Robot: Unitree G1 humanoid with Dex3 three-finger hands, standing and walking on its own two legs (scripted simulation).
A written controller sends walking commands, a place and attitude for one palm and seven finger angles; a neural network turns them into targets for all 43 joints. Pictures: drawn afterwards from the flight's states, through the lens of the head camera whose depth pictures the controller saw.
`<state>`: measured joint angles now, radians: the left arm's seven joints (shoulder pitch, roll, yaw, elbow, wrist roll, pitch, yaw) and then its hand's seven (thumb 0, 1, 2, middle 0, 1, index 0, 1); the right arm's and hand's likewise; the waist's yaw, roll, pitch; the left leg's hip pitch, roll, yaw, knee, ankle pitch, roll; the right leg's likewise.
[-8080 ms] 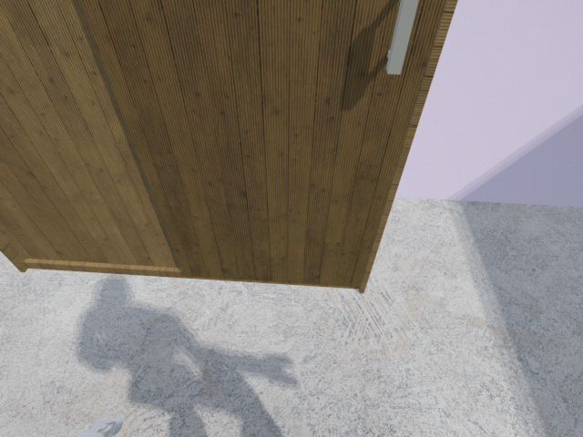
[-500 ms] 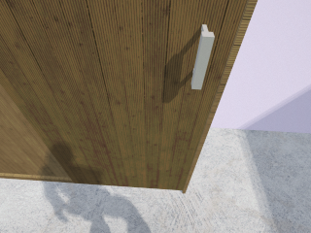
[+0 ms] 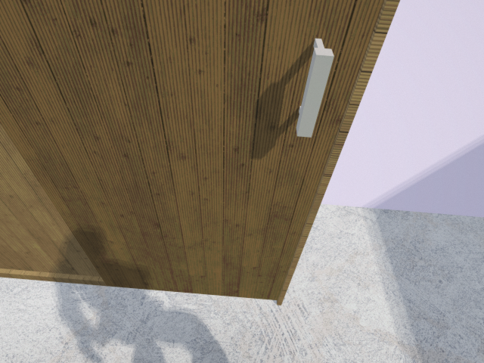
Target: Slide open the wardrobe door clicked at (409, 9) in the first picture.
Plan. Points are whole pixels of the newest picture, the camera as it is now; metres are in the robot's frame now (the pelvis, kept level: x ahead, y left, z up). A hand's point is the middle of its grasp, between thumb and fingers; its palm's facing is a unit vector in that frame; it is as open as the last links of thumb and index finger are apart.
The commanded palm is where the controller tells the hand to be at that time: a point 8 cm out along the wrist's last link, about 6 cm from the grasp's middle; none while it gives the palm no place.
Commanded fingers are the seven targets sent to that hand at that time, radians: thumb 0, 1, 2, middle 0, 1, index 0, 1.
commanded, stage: look again from close up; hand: right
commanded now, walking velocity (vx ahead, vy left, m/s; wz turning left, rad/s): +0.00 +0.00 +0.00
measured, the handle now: (311, 88) +0.49 -0.06 +0.24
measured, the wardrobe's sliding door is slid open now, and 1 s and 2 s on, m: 0.00 0.00 0.00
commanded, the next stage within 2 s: raise the hand with hooked fingers in 0.78 s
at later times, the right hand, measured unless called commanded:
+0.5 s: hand out of the picture +0.03 -0.17 -0.17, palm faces -0.01 +0.98 -0.19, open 7.3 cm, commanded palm none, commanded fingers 0.00 -0.90 -0.90 0.20 0.30 0.20 0.30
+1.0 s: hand out of the picture +0.15 -0.20 -0.07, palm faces +0.25 +0.95 -0.18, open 7.4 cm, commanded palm +0.12 -0.24 -0.04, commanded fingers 0.00 -0.74 -0.83 0.21 0.41 0.21 0.41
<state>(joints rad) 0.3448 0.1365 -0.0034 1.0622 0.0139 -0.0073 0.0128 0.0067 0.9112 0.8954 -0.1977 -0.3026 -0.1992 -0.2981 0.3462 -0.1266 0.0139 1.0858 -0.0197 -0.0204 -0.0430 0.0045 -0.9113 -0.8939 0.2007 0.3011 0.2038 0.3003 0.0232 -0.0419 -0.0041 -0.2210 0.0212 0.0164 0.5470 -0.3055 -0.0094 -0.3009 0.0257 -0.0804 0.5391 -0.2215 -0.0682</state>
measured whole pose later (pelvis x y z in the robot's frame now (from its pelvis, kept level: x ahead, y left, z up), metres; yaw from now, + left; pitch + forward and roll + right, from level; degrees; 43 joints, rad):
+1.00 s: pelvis +0.02 +0.01 +0.00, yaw -1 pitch -1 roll -1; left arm 0.33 0.19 -0.02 0.89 -0.03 -0.19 0.06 0.01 0.91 0.90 -0.20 -0.30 -0.20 -0.30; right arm 0.46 -0.20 -0.06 0.27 0.12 -0.01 -0.08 0.02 -0.89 -0.88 0.20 0.31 0.21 0.31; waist 0.00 0.03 0.02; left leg -0.21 0.05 0.03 0.56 -0.33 0.01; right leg -0.26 0.05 -0.08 0.48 -0.21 -0.06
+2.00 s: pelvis +0.02 +0.02 +0.00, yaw -2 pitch -1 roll +1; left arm 0.23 0.27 -0.04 0.62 -0.08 -0.32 0.12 0.02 0.91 0.90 -0.20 -0.30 -0.20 -0.30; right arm 0.17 -0.41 -0.41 -0.10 0.39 0.01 0.40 0.00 0.21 -0.42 0.28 1.01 0.29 1.01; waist -0.05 -0.04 -0.04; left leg -0.20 0.00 0.07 0.56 -0.35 0.01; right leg -0.31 0.01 -0.03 0.61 -0.28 -0.04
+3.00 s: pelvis +0.02 +0.03 +0.00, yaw -3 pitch -3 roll +0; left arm 0.19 0.28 -0.10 0.61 -0.12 -0.21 0.10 0.02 0.91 0.90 -0.20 -0.30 -0.20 -0.30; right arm -0.24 -0.58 -0.51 0.04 0.34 0.38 0.47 -0.01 0.50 -0.29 0.31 1.20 0.31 1.20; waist -0.05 -0.08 -0.04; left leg -0.12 -0.01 0.09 0.49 -0.32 0.03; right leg -0.23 0.01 -0.01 0.52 -0.23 -0.02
